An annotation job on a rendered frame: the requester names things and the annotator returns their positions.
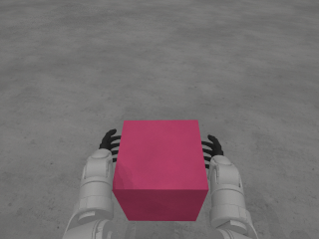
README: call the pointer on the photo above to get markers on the robot right upper arm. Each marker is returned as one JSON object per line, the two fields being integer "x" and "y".
{"x": 223, "y": 233}

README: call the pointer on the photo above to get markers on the left robot forearm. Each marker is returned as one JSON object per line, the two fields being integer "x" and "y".
{"x": 95, "y": 192}

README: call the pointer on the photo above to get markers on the carton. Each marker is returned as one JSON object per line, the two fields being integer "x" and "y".
{"x": 160, "y": 171}

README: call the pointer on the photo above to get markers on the right robot forearm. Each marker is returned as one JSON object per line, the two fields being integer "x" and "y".
{"x": 228, "y": 209}

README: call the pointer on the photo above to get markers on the left robot hand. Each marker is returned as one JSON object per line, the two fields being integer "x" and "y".
{"x": 107, "y": 142}

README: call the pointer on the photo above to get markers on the right robot hand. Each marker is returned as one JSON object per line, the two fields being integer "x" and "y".
{"x": 215, "y": 146}

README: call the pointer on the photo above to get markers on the robot left upper arm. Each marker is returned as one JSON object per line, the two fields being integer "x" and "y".
{"x": 98, "y": 229}

